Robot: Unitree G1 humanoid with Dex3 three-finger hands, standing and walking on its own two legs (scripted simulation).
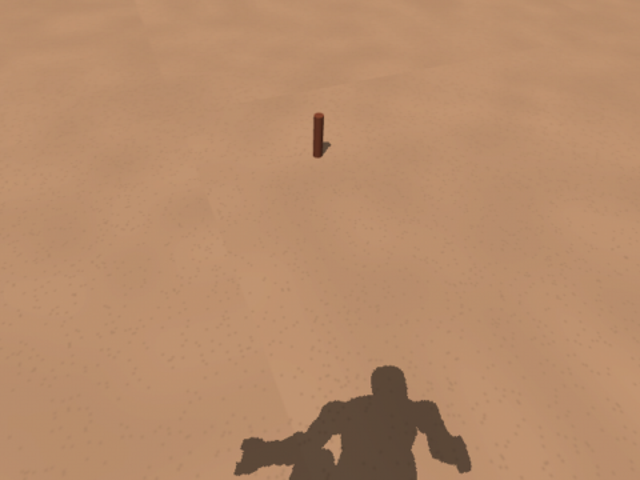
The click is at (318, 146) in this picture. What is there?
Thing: slim round
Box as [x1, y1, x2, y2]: [313, 113, 323, 157]
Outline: 315,113 313,155 315,157 321,156 322,150 323,114
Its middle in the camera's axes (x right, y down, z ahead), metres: +0.00 -0.54 +2.00
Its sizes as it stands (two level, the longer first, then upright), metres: 0.049 0.049 0.234
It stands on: the floor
